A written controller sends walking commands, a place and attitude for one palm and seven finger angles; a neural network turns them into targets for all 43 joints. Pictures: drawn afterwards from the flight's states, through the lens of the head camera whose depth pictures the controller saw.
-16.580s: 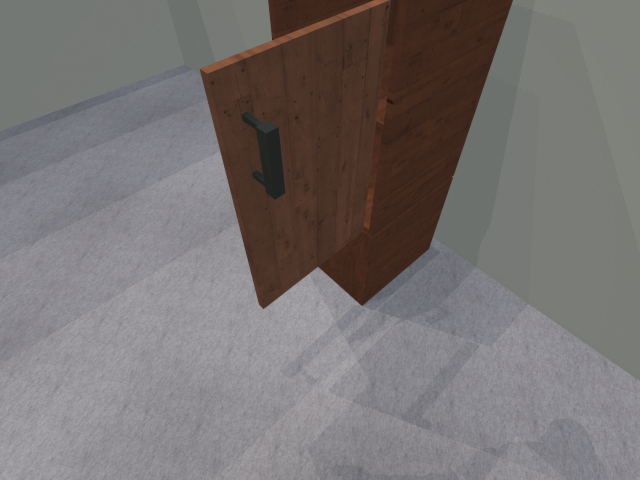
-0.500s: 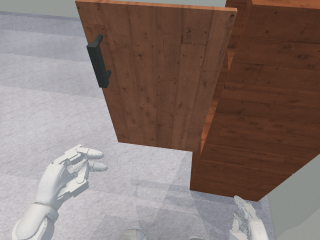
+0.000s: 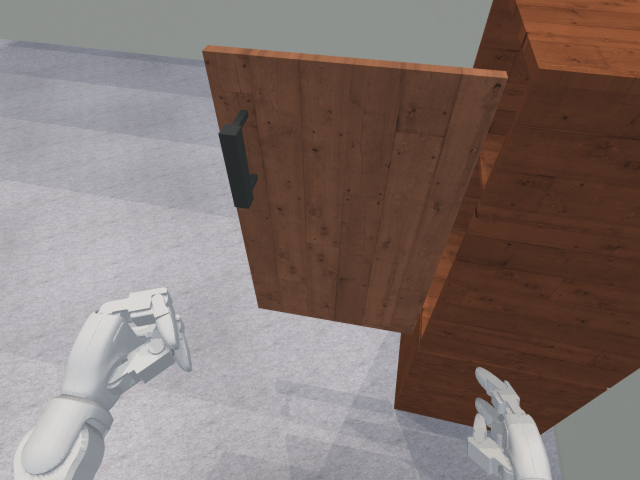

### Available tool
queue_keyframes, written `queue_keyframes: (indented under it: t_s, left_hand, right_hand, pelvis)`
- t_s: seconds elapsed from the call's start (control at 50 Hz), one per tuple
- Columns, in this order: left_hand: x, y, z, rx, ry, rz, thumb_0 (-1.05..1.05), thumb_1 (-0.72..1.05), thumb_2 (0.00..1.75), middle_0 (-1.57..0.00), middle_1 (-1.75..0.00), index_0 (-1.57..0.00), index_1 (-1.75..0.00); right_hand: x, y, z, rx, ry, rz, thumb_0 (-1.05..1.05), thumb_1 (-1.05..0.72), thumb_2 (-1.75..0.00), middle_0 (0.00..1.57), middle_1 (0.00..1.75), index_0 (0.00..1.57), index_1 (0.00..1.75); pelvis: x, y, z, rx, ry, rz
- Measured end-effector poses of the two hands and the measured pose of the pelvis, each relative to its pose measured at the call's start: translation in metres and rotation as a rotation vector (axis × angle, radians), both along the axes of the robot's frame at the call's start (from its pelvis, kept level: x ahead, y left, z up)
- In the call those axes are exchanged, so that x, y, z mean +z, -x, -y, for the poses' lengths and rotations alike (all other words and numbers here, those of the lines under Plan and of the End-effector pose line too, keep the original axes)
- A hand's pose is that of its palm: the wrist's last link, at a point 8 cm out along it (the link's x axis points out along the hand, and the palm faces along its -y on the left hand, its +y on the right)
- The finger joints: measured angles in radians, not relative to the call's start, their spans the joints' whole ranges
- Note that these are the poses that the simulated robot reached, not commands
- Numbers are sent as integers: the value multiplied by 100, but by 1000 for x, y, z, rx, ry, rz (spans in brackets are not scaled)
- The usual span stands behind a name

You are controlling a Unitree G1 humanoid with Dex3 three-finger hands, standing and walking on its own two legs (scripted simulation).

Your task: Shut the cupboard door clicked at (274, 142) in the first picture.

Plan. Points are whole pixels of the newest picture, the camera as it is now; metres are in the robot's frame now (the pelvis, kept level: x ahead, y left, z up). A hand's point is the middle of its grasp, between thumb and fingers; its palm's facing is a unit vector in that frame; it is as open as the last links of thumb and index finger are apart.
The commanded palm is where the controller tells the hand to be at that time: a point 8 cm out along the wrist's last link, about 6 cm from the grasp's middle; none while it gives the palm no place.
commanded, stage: raise the hand and make a fist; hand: left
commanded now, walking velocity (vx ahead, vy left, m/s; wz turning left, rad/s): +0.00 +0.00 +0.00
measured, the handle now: (242, 160) +0.50 +0.16 +0.14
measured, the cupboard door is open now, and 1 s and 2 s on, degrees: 92 92 91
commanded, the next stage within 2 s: bring the fist close to the handle in 0.68 s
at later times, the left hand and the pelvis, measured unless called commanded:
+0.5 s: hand (164, 333) +0.22 +0.18 +0.14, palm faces -0.07 -1.00 -0.04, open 3.1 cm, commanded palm +0.19 +0.23 +0.15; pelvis -0.01 -0.01 +0.02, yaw +0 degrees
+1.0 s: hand (178, 311) +0.25 +0.17 +0.14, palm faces -0.05 -1.00 -0.06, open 3.1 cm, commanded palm +0.23 +0.22 +0.15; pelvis -0.01 -0.02 +0.02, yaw +0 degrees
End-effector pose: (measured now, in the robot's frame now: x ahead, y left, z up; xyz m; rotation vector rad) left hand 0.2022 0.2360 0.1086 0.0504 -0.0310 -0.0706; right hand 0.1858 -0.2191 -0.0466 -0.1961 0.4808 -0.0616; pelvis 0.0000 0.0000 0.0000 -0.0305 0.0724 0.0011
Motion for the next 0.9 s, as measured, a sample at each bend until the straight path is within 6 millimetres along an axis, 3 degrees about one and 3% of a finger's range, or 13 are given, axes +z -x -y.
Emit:
queue_keyframes:
  t_s: [0.16,0.36,0.58,0.9]
  left_hand:
    - [20,-2,-5,5,-8,2,2,90,90,-127,-146,-127,-146]
    - [43,-8,-5,1,-13,14,2,90,90,-130,-149,-130,-150]
    - [34,0,10,2,-1,-16,2,90,90,-130,-150,-130,-150]
    - [35,-4,12,17,-10,-3,2,90,90,-130,-150,-131,-150]
  right_hand:
    - [5,-1,-9,33,-23,-4,1,-90,-90,20,30,20,30]
    - [1,21,6,-1,-24,-50,2,-90,-90,20,30,20,30]
    - [5,32,26,-30,-6,-36,2,-90,-90,20,30,20,30]
    - [2,26,28,-21,-17,-18,2,-90,-90,20,30,20,30]
  pelvis:
    - [9,1,2,6,-2,38]
    - [18,5,8,2,-12,75]
    - [20,10,16,-3,-18,87]
    - [19,10,23,3,-20,91]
